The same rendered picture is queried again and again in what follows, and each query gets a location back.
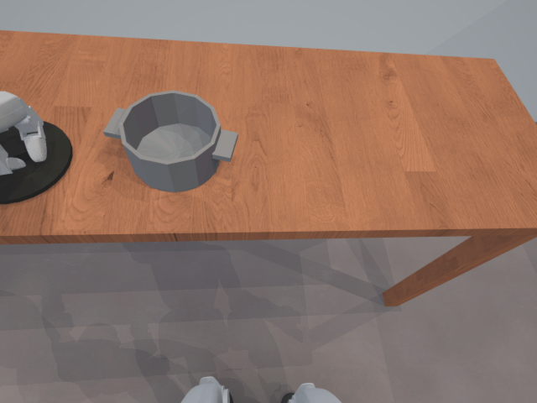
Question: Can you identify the knob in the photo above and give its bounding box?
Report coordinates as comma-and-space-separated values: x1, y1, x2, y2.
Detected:
0, 128, 31, 162

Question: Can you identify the robot left hand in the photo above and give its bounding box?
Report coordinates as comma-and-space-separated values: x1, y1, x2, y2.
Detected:
0, 92, 47, 175

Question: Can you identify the left robot thigh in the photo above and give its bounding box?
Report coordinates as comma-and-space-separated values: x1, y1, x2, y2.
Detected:
180, 384, 230, 403

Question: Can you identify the robot left shin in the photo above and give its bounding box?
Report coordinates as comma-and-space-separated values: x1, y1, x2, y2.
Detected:
199, 377, 222, 387

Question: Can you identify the lid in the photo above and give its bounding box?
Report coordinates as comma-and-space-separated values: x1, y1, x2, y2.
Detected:
0, 121, 72, 204

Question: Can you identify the table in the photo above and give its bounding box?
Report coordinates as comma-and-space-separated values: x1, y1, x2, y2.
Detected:
0, 30, 537, 306

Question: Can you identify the pot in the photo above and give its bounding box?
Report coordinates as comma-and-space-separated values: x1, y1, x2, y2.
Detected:
103, 90, 238, 192

